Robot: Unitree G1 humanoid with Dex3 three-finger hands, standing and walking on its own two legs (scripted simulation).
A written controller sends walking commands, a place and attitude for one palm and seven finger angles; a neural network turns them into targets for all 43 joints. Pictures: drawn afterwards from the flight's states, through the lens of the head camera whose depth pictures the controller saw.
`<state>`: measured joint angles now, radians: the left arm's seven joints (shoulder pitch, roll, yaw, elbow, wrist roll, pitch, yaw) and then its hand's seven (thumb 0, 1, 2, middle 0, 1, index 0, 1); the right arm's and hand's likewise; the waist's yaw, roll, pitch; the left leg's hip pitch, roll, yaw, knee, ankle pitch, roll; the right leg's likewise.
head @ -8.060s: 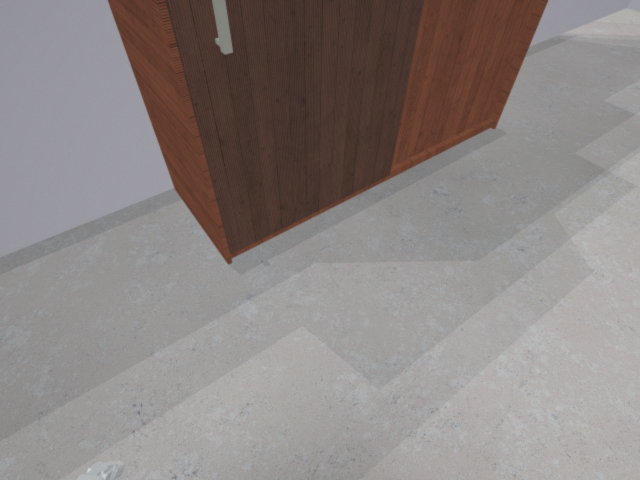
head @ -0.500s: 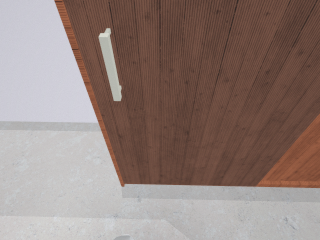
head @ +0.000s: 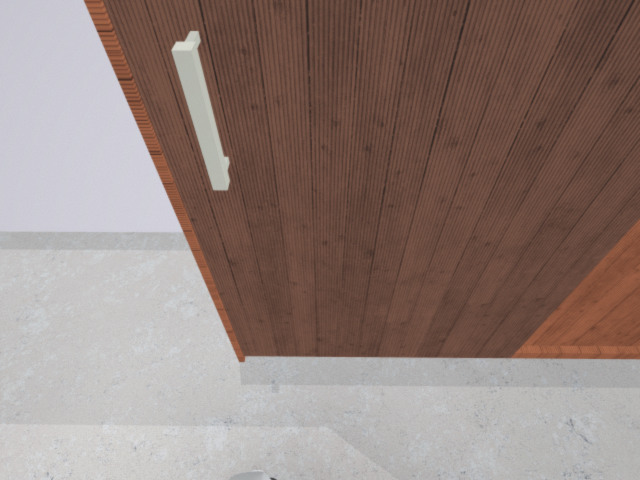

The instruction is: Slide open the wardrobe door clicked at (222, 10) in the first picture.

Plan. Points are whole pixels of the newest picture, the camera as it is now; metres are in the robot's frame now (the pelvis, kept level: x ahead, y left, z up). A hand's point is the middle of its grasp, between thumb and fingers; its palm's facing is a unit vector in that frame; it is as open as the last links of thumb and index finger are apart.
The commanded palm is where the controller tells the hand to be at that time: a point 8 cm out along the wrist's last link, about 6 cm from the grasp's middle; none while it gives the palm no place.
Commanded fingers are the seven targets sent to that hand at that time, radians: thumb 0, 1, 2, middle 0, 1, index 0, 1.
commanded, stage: come to a stop and stand still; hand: left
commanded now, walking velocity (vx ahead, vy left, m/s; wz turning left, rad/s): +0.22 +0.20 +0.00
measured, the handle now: (208, 118) +0.53 +0.20 +0.17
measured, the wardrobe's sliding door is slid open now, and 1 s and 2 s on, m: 0.00 0.00 0.00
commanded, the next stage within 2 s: look again from close up in 1.44 s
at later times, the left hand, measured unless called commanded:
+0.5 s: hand out of the picture -0.01 +0.22 -0.17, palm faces +0.06 -0.97 -0.26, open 7.3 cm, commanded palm none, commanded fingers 0.00 0.90 0.90 -0.20 -0.30 -0.20 -0.30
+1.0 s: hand out of the picture +0.04 +0.28 -0.14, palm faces +0.00 -0.94 -0.34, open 7.3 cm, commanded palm none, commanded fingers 0.00 0.90 0.90 -0.20 -0.30 -0.20 -0.30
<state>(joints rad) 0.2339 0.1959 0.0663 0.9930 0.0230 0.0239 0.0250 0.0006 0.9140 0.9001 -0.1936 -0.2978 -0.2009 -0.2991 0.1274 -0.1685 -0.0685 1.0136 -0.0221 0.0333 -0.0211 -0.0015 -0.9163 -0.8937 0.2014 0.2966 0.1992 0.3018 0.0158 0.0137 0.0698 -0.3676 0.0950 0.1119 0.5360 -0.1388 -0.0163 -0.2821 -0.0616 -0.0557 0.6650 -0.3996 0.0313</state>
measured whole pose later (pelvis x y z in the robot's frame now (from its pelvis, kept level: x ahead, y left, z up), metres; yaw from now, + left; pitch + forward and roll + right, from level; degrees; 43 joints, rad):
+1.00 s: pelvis -0.04 +0.04 +0.01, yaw +0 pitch -3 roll +0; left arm 0.21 0.32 0.01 0.94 0.02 0.01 0.01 0.00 0.91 0.90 -0.20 -0.30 -0.20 -0.30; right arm 0.20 -0.32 -0.03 0.96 -0.02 0.00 0.00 0.01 -0.91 -0.89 0.20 0.30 0.20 0.30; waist 0.00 0.00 0.02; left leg -0.16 -0.02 0.07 0.50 -0.28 0.04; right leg -0.24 -0.10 -0.03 0.48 -0.18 0.06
